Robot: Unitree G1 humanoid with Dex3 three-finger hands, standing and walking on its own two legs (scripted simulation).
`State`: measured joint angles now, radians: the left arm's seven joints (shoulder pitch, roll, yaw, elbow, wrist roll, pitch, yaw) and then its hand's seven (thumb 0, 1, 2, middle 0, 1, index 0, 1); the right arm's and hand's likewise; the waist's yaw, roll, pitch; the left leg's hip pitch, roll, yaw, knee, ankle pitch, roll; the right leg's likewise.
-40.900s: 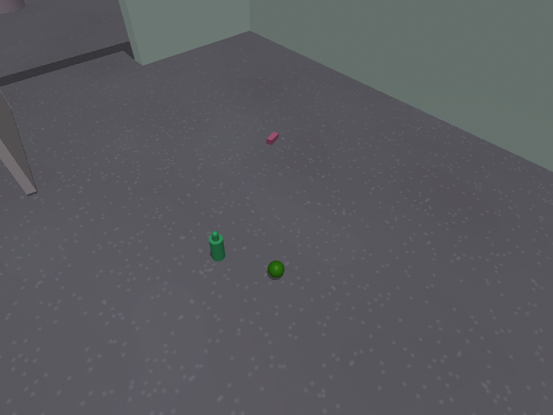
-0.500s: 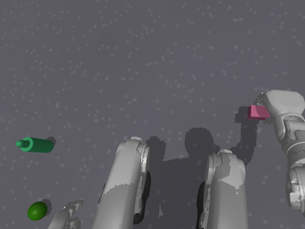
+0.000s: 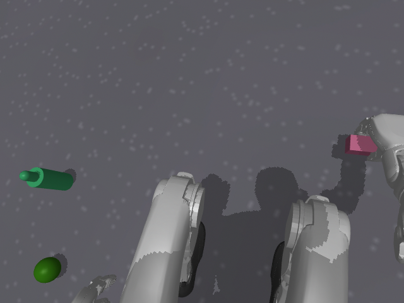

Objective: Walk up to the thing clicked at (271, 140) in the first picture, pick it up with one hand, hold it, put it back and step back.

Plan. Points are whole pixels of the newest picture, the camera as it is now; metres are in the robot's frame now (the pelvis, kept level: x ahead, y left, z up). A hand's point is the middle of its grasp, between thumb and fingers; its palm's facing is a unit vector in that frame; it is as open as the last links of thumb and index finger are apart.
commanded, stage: lower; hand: right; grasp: from above
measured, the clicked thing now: (369, 146) +0.46 -0.28 -0.21
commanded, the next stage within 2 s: rest in 0.38 s
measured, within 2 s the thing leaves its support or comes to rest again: rests again in 1.44 s
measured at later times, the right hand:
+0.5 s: hand (367, 155) +0.44 -0.28 -0.23, palm faces -0.47 +0.06 -0.88, open 6.4 cm
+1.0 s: hand (358, 156) +0.45 -0.28 -0.27, palm faces -0.47 +0.08 -0.88, open 6.4 cm
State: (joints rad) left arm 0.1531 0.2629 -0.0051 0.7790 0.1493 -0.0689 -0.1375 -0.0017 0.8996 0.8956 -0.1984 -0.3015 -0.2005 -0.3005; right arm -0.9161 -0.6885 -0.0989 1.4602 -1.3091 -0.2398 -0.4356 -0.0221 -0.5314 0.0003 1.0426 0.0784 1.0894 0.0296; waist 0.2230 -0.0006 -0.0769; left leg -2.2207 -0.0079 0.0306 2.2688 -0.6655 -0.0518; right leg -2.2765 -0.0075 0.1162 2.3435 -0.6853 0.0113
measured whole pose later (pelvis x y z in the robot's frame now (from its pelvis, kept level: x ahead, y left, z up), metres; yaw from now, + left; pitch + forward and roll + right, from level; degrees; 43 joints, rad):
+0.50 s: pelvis +0.00 +0.00 -0.03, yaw +2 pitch +33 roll +8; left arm 0.12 0.28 -0.05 0.78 0.19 -0.08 -0.16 0.00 0.91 0.90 -0.20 -0.30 -0.20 -0.30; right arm -0.91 -0.76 -0.15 1.53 -1.35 -0.28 -0.51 -0.03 -0.51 -0.02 1.07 0.05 1.10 0.03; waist 0.26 0.04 -0.01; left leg -2.28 -0.02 0.06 2.37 -0.68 -0.05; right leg -2.35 0.00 0.16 2.47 -0.71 0.02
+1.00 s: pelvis +0.01 +0.00 -0.06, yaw +4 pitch +30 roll +10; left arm 0.10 0.29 -0.12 0.78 0.26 -0.13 -0.21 0.00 0.90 0.89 -0.20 -0.30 -0.20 -0.30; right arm -0.93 -0.85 -0.19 1.65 -1.37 -0.29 -0.59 -0.03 -0.50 -0.05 1.06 0.07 1.09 0.05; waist 0.31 0.07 0.05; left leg -2.30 -0.04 0.09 2.43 -0.67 -0.07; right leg -2.37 0.00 0.21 2.56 -0.73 0.03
